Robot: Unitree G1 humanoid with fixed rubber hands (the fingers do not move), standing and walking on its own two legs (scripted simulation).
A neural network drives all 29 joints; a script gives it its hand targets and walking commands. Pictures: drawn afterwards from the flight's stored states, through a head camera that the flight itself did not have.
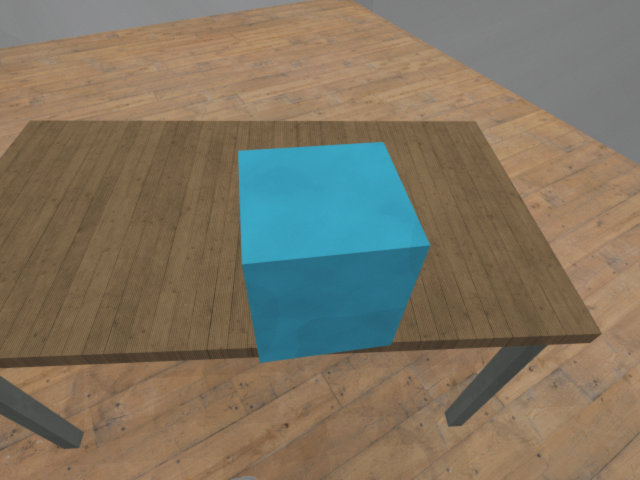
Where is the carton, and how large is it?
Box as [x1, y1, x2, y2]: [238, 142, 429, 362]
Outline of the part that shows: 383,142 238,151 242,267 260,362 387,345 391,343 429,247 429,243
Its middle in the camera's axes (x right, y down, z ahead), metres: +0.00 +0.03 +0.58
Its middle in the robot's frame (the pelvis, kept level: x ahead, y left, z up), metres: +0.43 +0.01 +0.02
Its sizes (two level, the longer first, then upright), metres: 0.210 0.200 0.250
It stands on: a table, 0.64 m high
